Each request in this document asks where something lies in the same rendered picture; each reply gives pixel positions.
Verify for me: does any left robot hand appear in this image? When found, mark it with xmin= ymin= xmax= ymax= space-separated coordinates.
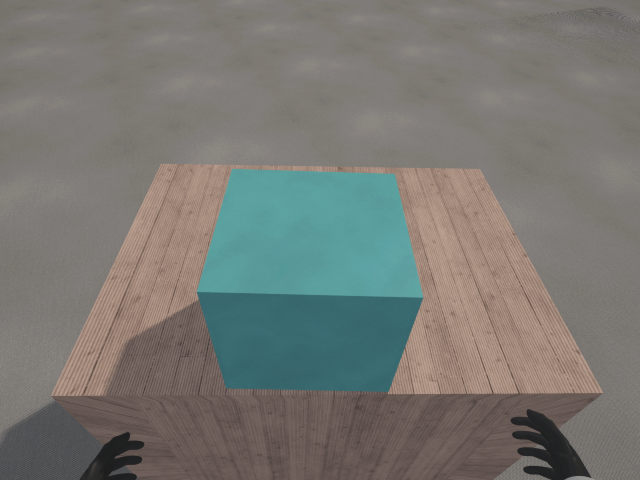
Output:
xmin=80 ymin=432 xmax=144 ymax=480

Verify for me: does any pedestal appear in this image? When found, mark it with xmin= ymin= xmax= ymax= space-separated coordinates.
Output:
xmin=51 ymin=164 xmax=603 ymax=480

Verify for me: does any right robot hand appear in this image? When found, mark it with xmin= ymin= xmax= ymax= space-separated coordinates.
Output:
xmin=511 ymin=409 xmax=591 ymax=480

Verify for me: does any carton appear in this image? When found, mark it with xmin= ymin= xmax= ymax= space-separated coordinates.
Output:
xmin=197 ymin=169 xmax=423 ymax=392

